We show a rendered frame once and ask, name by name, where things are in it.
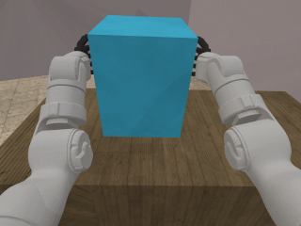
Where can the right robot upper arm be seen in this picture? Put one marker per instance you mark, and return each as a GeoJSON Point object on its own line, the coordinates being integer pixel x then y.
{"type": "Point", "coordinates": [262, 151]}

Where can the left robot hand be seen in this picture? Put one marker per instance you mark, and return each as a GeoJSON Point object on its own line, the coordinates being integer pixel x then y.
{"type": "Point", "coordinates": [81, 47]}

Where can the left robot upper arm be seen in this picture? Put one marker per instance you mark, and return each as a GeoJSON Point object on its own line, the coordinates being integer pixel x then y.
{"type": "Point", "coordinates": [56, 158]}

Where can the pedestal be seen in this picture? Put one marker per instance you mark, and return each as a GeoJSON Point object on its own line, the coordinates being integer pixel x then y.
{"type": "Point", "coordinates": [159, 181]}

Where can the robot left forearm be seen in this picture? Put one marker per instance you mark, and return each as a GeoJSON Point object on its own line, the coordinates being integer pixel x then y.
{"type": "Point", "coordinates": [66, 91]}

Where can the robot right forearm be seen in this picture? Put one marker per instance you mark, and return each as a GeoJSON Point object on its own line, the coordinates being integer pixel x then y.
{"type": "Point", "coordinates": [238, 103]}

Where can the carton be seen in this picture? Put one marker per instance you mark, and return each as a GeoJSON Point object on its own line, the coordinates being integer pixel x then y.
{"type": "Point", "coordinates": [142, 68]}

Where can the right robot hand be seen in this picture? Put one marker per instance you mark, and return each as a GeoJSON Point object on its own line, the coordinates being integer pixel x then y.
{"type": "Point", "coordinates": [204, 49]}

